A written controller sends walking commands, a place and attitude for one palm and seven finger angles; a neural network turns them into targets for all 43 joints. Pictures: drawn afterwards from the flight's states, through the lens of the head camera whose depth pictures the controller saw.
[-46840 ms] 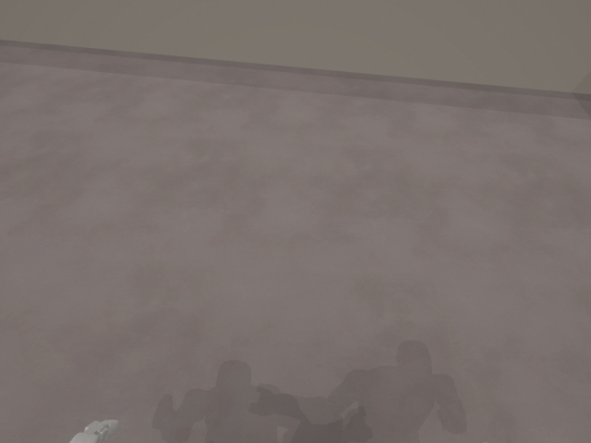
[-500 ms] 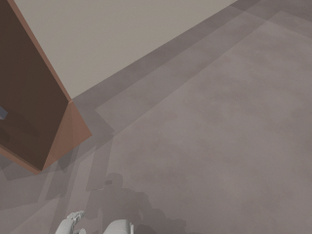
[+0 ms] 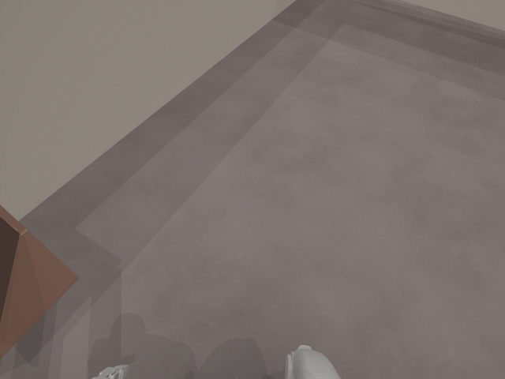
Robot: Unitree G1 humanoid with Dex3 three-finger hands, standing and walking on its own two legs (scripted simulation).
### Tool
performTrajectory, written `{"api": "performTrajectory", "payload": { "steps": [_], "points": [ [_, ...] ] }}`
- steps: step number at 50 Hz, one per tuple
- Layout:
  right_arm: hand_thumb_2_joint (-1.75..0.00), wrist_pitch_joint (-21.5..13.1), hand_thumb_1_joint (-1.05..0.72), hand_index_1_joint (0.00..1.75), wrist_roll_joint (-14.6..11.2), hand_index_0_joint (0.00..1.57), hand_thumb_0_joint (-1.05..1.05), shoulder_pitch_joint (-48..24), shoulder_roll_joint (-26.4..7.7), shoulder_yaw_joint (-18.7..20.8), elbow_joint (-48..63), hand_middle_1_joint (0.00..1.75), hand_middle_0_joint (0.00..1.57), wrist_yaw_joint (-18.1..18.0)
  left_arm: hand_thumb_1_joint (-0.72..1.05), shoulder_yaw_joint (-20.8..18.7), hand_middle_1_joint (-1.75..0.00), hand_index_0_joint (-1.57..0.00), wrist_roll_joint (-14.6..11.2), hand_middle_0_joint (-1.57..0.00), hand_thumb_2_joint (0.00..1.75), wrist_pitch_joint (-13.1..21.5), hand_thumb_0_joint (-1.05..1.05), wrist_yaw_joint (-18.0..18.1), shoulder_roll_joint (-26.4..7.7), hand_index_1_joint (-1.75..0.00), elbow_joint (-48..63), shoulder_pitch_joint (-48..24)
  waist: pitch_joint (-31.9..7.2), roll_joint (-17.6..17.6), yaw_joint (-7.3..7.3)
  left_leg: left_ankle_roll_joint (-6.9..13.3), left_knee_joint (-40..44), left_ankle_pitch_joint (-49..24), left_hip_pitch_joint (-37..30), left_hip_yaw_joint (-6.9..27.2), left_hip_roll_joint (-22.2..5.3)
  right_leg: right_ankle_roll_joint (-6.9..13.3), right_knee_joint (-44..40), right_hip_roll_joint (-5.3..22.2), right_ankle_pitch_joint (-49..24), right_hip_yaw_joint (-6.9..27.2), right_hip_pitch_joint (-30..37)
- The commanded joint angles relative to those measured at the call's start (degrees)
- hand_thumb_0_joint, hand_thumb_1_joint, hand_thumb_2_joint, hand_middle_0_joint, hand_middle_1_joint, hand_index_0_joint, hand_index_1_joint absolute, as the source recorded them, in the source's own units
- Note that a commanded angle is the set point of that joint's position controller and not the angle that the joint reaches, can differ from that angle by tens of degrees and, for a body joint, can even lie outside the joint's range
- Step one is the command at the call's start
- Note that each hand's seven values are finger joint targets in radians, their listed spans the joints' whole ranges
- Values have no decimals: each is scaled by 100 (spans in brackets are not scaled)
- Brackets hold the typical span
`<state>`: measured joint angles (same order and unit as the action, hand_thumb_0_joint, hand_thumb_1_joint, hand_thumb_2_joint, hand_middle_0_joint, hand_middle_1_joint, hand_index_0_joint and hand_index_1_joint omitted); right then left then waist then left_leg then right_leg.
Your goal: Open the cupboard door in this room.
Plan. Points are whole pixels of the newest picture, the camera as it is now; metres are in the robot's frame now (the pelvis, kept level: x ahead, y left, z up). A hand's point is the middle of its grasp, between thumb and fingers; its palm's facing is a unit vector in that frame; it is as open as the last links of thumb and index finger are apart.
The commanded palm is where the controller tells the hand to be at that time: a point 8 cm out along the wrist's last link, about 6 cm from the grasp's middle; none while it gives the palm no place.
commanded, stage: walk to a spot facing it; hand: left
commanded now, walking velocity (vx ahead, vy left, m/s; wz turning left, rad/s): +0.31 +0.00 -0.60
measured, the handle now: out of the picture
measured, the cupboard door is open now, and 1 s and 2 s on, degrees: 44 44 44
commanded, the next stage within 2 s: turn to face it in 1.14 s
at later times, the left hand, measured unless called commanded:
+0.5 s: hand (211, 294) +0.29 +0.09 -0.17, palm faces -0.18 -0.96 -0.21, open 7.3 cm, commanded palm none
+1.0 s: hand (241, 179) +0.60 +0.05 -0.17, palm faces -0.33 -0.93 -0.15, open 7.4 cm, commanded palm none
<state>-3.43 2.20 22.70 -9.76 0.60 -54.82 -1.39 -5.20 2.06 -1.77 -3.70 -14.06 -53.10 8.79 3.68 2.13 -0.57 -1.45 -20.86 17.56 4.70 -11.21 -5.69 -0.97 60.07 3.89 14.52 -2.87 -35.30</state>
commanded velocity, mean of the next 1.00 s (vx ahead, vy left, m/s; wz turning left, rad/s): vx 0.36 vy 0.00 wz -0.33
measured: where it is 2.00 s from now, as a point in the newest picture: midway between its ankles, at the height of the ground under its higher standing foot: (318, 235)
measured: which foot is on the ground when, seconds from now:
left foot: down 0.00-0.18, up 0.20-0.70, down 0.72-1.00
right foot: up 0.00-0.16, down 0.18-0.74, up 0.76-1.00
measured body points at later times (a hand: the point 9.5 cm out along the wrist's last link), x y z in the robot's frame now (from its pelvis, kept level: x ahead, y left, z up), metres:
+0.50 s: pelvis +0.21 -0.09 +0.00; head +0.25 -0.10 +0.45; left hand +0.30 +0.14 -0.15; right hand +0.24 -0.34 -0.14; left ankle +0.31 +0.06 -0.68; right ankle +0.16 -0.13 -0.74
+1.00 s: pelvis +0.48 -0.10 +0.00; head +0.51 -0.09 +0.45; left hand +0.62 +0.10 -0.16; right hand +0.36 -0.31 -0.14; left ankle +0.46 -0.01 -0.74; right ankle +0.48 -0.27 -0.66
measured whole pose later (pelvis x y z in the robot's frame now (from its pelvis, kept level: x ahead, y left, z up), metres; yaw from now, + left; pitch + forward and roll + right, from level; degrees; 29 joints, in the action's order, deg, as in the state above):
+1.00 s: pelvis +0.48 -0.10 +0.00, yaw -22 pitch +1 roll +0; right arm -4.3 1.5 20.8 -9.6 2.1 -61.1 -1.2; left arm -4.4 2.0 0.9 -1.6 -11.1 -57.8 11.5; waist 2.9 2.1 0.7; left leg 2.8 -19.4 15.3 5.1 -11.4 -0.7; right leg 0.2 60.9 5.8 8.2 -0.5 -37.2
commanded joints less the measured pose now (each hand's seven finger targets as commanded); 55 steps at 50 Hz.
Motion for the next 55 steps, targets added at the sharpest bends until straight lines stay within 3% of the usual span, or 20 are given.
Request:
{"api": "performTrajectory", "payload": {
  "steps": [1,5,7,8,9,10,11,13,16,25,30,32,34,35,36,37,38,40,44,55],
  "points": [
    [-90,-46,-90,30,10,20,0,701,-1013,279,37,30,20,-31,90,124,-30,-20,-47,-20,90,173,0,-71,89,-30,673,-1116,99,-1148,-355,591,632,-2372,-613,238,-1303,63,-1231,6,-96,-339,-366],
    [-90,-10,-90,30,22,20,0,578,-1150,310,-17,30,20,-8,90,72,-30,-20,-60,-20,90,212,0,-53,-92,-30,573,-893,21,-1153,-147,556,56,-3453,-481,-110,-1487,355,-2089,-310,207,-620,826],
    [-90,4,-90,30,-46,20,0,183,-1306,320,71,30,20,-2,90,-49,-30,-20,-48,-20,90,290,0,4,-352,-30,151,493,-603,-836,580,338,-1644,-4327,103,-396,-1259,614,-2627,-631,18,-745,2816],
    [-90,-11,-90,30,-148,20,0,-40,-1116,278,209,30,20,90,90,-204,-30,-20,-14,-20,90,352,0,89,-913,-30,-128,1553,-1192,181,1101,96,-3205,-3145,1442,-668,-865,920,-3017,60,371,219,4551],
    [-90,-13,-90,30,-243,20,0,-34,-652,193,451,30,20,97,90,-393,-30,-20,-63,-20,90,391,0,199,-1603,-30,-253,2163,-1730,1772,1189,-237,-5462,1609,3282,-207,309,1595,-4094,1896,443,3680,5505],
    [-90,16,-90,30,-229,20,0,-505,-871,245,525,30,20,81,90,-381,-30,-20,-188,-20,90,352,0,282,-1674,-30,-221,1830,-1238,1309,996,-42,-6108,1565,3859,913,57,1588,-4601,1994,843,3981,4950],
    [-90,30,-90,30,-225,20,0,-573,-920,311,431,30,20,93,90,-283,-30,-20,-207,-20,90,325,0,313,-1357,-30,-69,1159,-616,732,670,4,-6071,839,3720,1021,-307,1511,-4819,1834,1675,3367,3931],
    [-90,125,-90,30,-133,20,0,-579,-751,335,238,30,20,83,90,-89,-30,-20,-154,-20,90,361,0,356,-745,-30,196,228,-195,159,131,-106,-5326,186,2961,1109,-462,1157,-4964,1300,1259,2298,2354],
    [-90,249,-90,30,-52,20,0,-227,-498,282,35,30,20,121,90,-11,-30,-20,-105,-20,90,525,0,353,-505,-30,105,280,-312,211,-136,-182,-4429,-168,2581,982,-341,1025,-4944,822,-315,1373,2141],
    [-90,153,-90,30,-104,20,0,-1653,-457,306,422,30,20,196,90,67,-30,-20,-143,-20,90,700,0,381,-265,-30,-476,1353,-250,331,208,-209,-3085,-648,3643,920,-98,1066,-4601,761,-2781,1379,3828],
    [-90,87,-90,30,-127,20,0,-2332,-393,275,561,30,20,281,90,119,-30,-20,-109,-20,90,692,0,444,-342,-30,-694,1630,106,353,321,-65,-2141,-490,3155,738,86,1152,-4504,912,-3199,1442,3843],
    [-90,51,-90,30,-124,20,0,-2144,-431,292,483,30,20,264,90,106,-30,-20,-112,-20,90,689,0,446,-430,-30,-745,1562,34,357,141,50,-1661,-391,2478,544,332,1071,-4178,839,-3811,1290,3759],
    [-90,-11,-90,30,-77,20,0,-987,-612,353,90,30,20,162,90,70,-30,-20,-146,-20,90,699,0,454,-474,-30,-738,1364,-423,126,-416,214,-900,-841,676,355,619,813,-2987,511,-4474,925,3183],
    [-90,-44,-90,30,-20,20,0,-120,-981,436,-156,30,20,101,90,81,-30,-20,-183,-20,90,704,0,434,-364,-30,-686,1386,-959,-308,-723,511,-853,-1090,-942,1133,-12,599,-1766,229,-3535,809,2070],
    [-90,-76,-90,30,75,20,0,666,-1578,578,-287,30,20,57,90,126,-30,-20,-247,-20,90,714,0,375,-71,-30,-624,1764,-1887,-1654,-809,1260,-517,-1220,-2294,3411,-1750,339,354,-571,-255,140,763],
    [-90,-11,-90,30,10,20,0,812,-1615,538,-273,30,20,19,90,153,-30,-20,-215,-20,90,761,0,383,-116,-30,-497,1497,-1845,-1578,-750,1685,183,-1619,-2160,4350,-2340,404,1623,-643,1506,517,225],
    [-90,16,-90,30,-24,20,0,300,-1465,516,-125,30,20,34,90,137,-30,-20,-164,-20,90,732,0,387,-207,-30,-380,1132,-1016,-805,-552,1720,450,-918,-1177,4054,-2306,391,1974,-238,1310,626,-96],
    [-90,-98,-90,30,-35,20,0,-257,-785,347,-91,30,20,12,90,101,-30,-20,-65,-20,90,616,0,311,44,-30,-405,726,19,-780,-214,1200,830,-732,346,2951,-1756,276,1882,104,452,657,-166],
    [-90,-222,-90,30,-89,20,0,-205,-606,271,-245,30,20,-15,90,131,-30,-20,-25,-20,90,326,0,208,333,-30,-488,1052,-176,-811,152,831,993,-1747,463,1234,-1175,116,980,224,-162,471,48],
    [-90,-130,-90,30,-24,20,0,932,-674,191,-655,30,20,-29,90,156,-30,-20,-50,-20,90,302,0,71,269,-30,172,-927,378,-830,-287,582,791,-3633,-523,122,-1129,319,-1835,-25,-938,-361,-138]
  ]
}}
